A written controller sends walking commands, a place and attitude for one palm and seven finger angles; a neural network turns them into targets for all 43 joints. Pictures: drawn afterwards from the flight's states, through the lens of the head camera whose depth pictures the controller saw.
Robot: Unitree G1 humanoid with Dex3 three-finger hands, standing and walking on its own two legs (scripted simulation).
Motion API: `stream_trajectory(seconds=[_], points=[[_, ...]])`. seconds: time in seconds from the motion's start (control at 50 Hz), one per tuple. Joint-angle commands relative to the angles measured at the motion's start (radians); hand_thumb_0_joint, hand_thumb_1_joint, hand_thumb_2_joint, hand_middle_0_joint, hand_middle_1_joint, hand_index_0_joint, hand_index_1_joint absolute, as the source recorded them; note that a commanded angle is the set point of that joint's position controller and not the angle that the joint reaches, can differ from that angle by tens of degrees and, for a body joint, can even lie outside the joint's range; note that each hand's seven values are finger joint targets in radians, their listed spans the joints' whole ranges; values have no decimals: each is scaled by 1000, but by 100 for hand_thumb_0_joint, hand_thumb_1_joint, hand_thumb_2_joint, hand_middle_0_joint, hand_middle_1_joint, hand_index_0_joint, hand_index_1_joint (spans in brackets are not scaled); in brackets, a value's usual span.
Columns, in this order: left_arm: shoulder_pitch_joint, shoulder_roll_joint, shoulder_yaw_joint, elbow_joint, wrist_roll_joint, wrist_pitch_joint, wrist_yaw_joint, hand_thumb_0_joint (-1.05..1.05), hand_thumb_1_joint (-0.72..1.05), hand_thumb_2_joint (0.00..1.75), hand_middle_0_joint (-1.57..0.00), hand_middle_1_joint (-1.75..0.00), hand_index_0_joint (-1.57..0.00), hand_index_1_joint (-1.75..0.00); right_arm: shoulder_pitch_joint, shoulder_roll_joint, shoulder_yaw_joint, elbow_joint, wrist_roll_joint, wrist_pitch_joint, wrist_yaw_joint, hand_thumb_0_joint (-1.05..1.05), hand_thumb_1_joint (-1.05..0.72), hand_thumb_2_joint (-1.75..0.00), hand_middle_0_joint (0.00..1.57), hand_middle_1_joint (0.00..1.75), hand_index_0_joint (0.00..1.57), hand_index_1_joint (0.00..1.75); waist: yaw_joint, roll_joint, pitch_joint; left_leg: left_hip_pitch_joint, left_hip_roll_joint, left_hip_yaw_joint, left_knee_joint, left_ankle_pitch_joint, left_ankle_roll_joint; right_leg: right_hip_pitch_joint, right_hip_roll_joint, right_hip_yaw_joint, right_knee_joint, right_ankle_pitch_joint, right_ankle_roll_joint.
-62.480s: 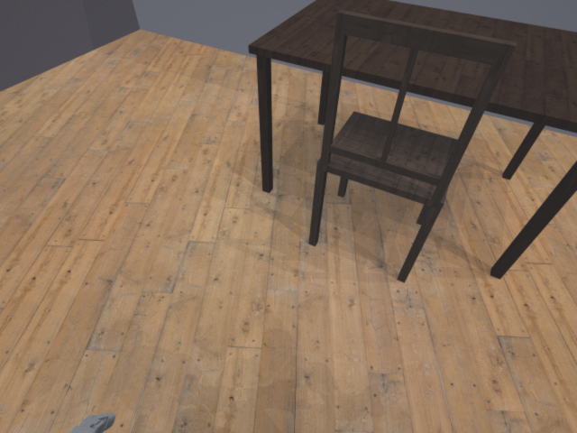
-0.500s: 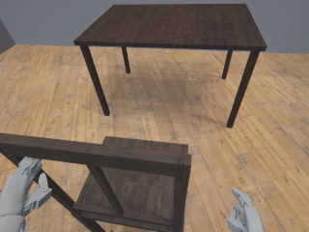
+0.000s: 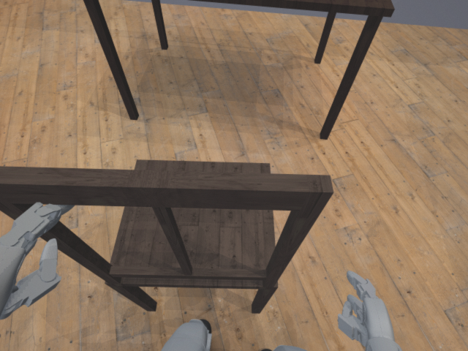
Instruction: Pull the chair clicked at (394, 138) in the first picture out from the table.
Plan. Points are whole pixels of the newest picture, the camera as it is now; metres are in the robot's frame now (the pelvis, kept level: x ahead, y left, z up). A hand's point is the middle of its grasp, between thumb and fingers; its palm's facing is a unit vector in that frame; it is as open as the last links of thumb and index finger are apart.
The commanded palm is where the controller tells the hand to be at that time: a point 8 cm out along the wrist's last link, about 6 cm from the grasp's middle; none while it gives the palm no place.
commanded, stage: step back with the hand held close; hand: left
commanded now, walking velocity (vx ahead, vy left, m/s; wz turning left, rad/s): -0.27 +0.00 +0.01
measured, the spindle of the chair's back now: (177, 245) +0.28 +0.13 -0.03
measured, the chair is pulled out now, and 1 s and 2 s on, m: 0.76 0.80 0.80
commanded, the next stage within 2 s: stop stepping back and stand still in 0.78 s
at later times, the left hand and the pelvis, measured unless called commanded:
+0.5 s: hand (29, 334) +0.13 +0.24 +0.10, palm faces +0.09 -0.76 -0.65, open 6.4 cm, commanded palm +0.08 +0.28 +0.19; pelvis -0.04 -0.02 -0.01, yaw +3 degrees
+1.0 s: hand out of the picture +0.06 +0.16 +0.23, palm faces +0.35 -0.68 -0.64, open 7.1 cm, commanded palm +0.00 +0.22 +0.19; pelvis -0.14 -0.08 -0.01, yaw -1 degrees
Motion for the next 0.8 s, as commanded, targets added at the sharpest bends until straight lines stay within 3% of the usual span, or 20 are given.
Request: stream_trajectory(seconds=[0.0, 0.12, 0.18, 0.2, 0.24, 0.28, 0.34, 0.4, 0.42, 0.44, 0.46, 0.48, 0.52, 0.54, 0.56, 0.58, 0.6, 0.64, 0.7, 0.78], points=[[-127, 186, 392, -415, -9, -238, 122, 0, 90, 90, -20, -30, -20, -30, -39, -142, -53, -133, -6, -76, -20, 0, -90, -90, 20, 30, 20, 30, -5, 197, -323, 17, 82, -114, -143, -366, 57, 81, -113, 138, -95, -121, -25], [-142, 185, 378, -449, -12, -272, 139, 0, 90, 90, -20, -30, -20, -30, -3, -130, -37, -104, -20, -108, -24, 0, -90, -90, 20, 30, 20, 30, -8, 139, -332, 146, 42, -109, 8, -308, 36, -105, -184, 171, -136, -174, -71], [-163, 195, 391, -477, -5, -283, 139, 0, 90, 90, -20, -30, -20, -30, -9, -152, -41, -102, -27, -132, -31, 0, -90, -90, 20, 30, 20, 30, -2, 265, -326, -3, 139, -222, -215, -284, 71, 64, -60, 66, 30, -90, -4], [-158, 190, 398, -465, 3, -284, 133, 0, 90, 90, -20, -30, -20, -30, -25, -157, -46, -103, -20, -145, -28, 0, -90, -90, 20, 30, 20, 30, 1, 362, -328, -99, 186, -254, -305, -398, 99, 159, -20, 37, 136, -116, 15], [-212, 188, 401, -466, 20, -299, 124, 0, 90, 90, -20, -30, -20, -30, 15, -165, -56, -93, -30, -156, -28, 0, -90, -90, 20, 30, 20, 30, -7, 392, -270, -299, 232, -282, -418, -656, 127, 263, 17, 30, 278, -198, 16], [-205, 193, 415, -454, 20, -305, 119, 0, 90, 90, -20, -30, -20, -30, 34, -148, -58, -83, -39, -165, -19, 0, -90, -90, 20, 30, 20, 30, 5, 382, -274, -274, 205, -251, -362, -549, 128, 259, 3, 31, 224, -144, 5], [-132, 222, 436, -498, -8, -331, 102, 0, 90, 90, -20, -30, -20, -30, 50, -141, -64, -71, -32, -188, 0, 0, -90, -90, 20, 30, 20, 30, 23, 309, -378, 23, 180, -189, -195, -228, 86, 146, -20, 28, -7, -120, -12], [-98, 222, 452, -510, -13, -362, 85, 0, 90, 90, -20, -30, -20, -30, 52, -123, -51, -57, -35, -195, 16, 0, -90, -90, 20, 30, 20, 30, 20, 270, -401, 160, 101, -86, -28, -2, 42, 109, -65, 61, -212, 33, -38], [-154, 180, 404, -544, -12, -366, 82, 0, 90, 90, -20, -30, -20, -30, 66, -125, -62, -58, -28, -203, 25, 0, -90, -90, 20, 30, 20, 30, 19, 139, -431, 241, 33, -26, 145, 62, 11, 50, -132, 129, -222, 191, -69], [-179, 207, 400, -543, -8, -367, 89, 0, 90, 90, -20, -30, -20, -30, 65, -141, -77, -49, -14, -201, 23, 0, -90, -90, 20, 30, 20, 30, 5, -20, -442, 227, -24, 7, 317, -102, -12, -11, -250, 256, -193, 393, -127], [-198, 200, 382, -524, -5, -360, 100, 0, 90, 90, -20, -30, -20, -30, 50, -134, -79, -58, -2, -196, 19, 0, -90, -90, 20, 30, 20, 30, -8, -68, -415, 136, -52, 10, 445, -229, -10, -13, -369, 345, -163, 557, -180], [-196, 202, 390, -473, 1, -342, 115, 0, 90, 90, -20, -30, -20, -30, 23, -134, -80, -58, -6, -184, 15, 0, -90, -90, 20, 30, 20, 30, 2, -50, -380, 48, -36, -27, 508, -333, -2, 11, -409, 349, -135, 670, -209], [-209, 157, 356, -423, 1, -318, 116, 0, 90, 90, -20, -30, -20, -30, -27, -93, -38, -44, -13, -181, 11, 0, -90, -90, 20, 30, 20, 30, -26, 45, -359, 64, -7, -37, 228, -206, 13, 65, -335, 253, -34, 780, -138], [-233, 214, 381, -434, 5, -321, 122, 0, 90, 90, -20, -30, -20, -30, -26, -114, -31, -37, -13, -178, -9, 0, -90, -90, 20, 30, 20, 30, -37, 86, -357, 126, 25, -31, -5, 152, 32, 69, -227, 150, 99, 754, -42], [-243, 178, 362, -417, -2, -326, 123, 0, 90, 90, -20, -30, -20, -30, -36, -116, -35, -33, -17, -188, -17, 0, -90, -90, 20, 30, 20, 30, -25, 153, -376, 223, 132, -139, -153, 570, 72, 28, -91, 51, 214, 480, 26], [-263, 167, 351, -405, 5, -324, 119, 0, 90, 90, -20, -30, -20, -30, -15, -117, -57, -29, -32, -193, -6, 0, -90, -90, 20, 30, 20, 30, -20, 232, -393, 388, 275, -278, -134, 924, 128, -128, -13, 71, 327, -103, 26], [-262, 128, 319, -339, 31, -328, 111, 0, 90, 90, -20, -30, -20, -30, 9, -122, -77, -17, -30, -198, 11, 0, -90, -90, 20, 30, 20, 30, -32, 213, -375, 410, 324, -221, -142, 936, 137, -144, 3, 138, 447, -344, 8], [-255, 164, 346, -344, 26, -315, 107, 0, 90, 90, -20, -30, -20, -30, 45, -124, -86, -9, -51, -187, 13, 0, -90, -90, 20, 30, 20, 30, -16, 226, -373, 334, 341, -237, -115, 817, 186, -166, -14, 158, 471, -379, 20], [-249, 147, 349, -460, 28, -300, 105, 0, 90, 90, -20, -30, -20, -30, 2, -133, -102, -43, -31, -179, 37, 0, -90, -90, 20, 30, 20, 30, -1, 298, -418, 380, 275, -118, -85, 852, 147, -103, -27, 110, 329, -207, 11], [-148, 150, 360, -554, -2, -317, 76, 0, 90, 90, -20, -30, -20, -30, 3, -144, -96, -90, -25, -189, 55, 0, -90, -90, 20, 30, 20, 30, 10, 350, -418, 209, 242, -104, -103, 492, 115, 56, -40, 57, 166, -77, 5]])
